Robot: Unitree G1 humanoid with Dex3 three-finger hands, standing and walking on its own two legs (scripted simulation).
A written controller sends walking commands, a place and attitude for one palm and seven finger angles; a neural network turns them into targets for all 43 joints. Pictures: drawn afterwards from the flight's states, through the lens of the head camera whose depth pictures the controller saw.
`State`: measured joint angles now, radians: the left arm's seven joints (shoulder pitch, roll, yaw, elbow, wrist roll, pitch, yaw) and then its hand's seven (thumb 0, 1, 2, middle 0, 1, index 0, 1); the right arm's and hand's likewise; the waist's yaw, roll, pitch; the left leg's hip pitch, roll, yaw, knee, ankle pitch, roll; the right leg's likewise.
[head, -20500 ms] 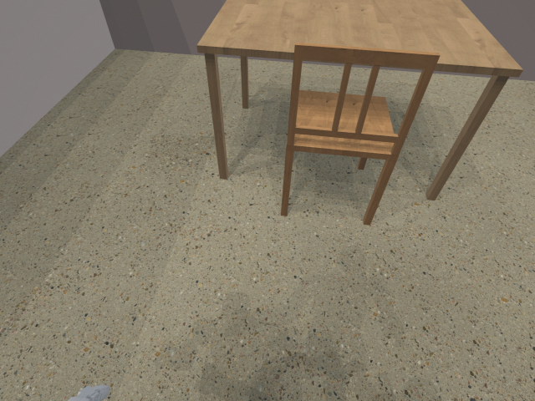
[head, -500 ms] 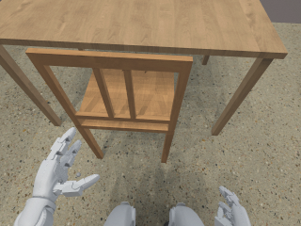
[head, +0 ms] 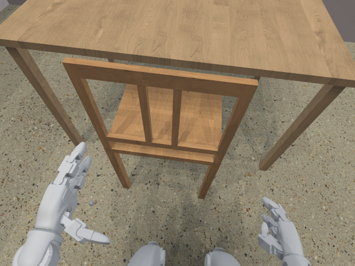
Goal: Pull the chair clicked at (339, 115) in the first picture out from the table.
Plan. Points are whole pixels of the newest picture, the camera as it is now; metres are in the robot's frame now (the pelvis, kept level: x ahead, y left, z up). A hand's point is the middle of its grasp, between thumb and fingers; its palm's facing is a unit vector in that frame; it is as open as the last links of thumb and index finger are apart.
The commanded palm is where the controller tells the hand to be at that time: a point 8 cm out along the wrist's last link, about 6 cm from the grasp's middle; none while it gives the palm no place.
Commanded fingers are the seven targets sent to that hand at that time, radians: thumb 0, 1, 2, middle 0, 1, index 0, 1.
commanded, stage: raise the hand toward the chair's back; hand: left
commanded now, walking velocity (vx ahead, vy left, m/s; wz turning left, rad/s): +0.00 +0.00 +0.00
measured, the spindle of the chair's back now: (146, 116) +0.51 +0.13 -0.03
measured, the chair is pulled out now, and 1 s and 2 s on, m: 0.00 0.00 0.00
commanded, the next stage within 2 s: aim the fingers beside a spindle in 0.76 s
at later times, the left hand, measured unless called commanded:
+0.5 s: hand (87, 195) +0.24 +0.20 +0.05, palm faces -0.06 -1.00 -0.05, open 16.9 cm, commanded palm +0.22 +0.26 +0.05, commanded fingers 0.00 -0.50 0.30 -0.06 -0.08 -0.06 -0.08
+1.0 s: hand (101, 194) +0.25 +0.18 +0.03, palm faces -0.07 -1.00 -0.05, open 16.9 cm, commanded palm +0.24 +0.24 +0.04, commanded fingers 0.00 -0.50 0.30 -0.06 -0.08 -0.06 -0.08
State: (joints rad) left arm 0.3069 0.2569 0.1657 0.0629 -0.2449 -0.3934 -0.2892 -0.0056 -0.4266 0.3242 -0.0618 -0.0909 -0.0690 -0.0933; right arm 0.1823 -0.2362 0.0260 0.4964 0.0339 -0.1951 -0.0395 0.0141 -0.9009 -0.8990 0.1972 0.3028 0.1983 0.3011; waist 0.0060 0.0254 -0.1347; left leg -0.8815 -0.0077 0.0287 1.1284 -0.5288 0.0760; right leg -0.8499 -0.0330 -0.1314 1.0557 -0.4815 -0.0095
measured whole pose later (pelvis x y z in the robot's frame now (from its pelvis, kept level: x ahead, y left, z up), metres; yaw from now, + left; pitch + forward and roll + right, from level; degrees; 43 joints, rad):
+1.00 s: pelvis +0.00 -0.02 +0.00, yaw +0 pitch +16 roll -3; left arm 0.23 0.28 0.21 0.18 -0.28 -0.40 -0.35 -0.01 -0.49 0.30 -0.06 -0.08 -0.06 -0.08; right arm 0.22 -0.26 0.03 0.55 0.04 -0.22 -0.05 0.02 -0.90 -0.90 0.20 0.30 0.20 0.30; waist -0.02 0.04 -0.12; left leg -0.86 0.01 0.02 1.10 -0.52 0.05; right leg -0.84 -0.01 -0.14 1.04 -0.48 -0.04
